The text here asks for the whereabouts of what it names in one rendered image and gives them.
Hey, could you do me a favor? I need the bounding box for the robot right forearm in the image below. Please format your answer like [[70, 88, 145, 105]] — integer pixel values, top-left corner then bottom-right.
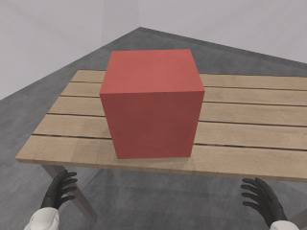
[[270, 220, 299, 230]]

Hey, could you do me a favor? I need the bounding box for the robot left forearm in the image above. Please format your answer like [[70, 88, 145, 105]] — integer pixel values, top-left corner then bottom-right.
[[24, 207, 59, 230]]

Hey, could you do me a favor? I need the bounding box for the robot right hand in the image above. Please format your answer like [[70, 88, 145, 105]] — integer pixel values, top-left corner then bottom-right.
[[240, 177, 288, 228]]

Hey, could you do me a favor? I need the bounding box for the robot left hand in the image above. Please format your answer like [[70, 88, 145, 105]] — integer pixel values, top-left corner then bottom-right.
[[40, 170, 78, 210]]

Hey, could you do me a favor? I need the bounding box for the table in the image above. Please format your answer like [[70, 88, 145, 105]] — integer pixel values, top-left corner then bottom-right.
[[14, 69, 307, 230]]

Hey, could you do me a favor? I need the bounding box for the carton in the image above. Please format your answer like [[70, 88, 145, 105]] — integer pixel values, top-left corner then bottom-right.
[[99, 49, 205, 159]]

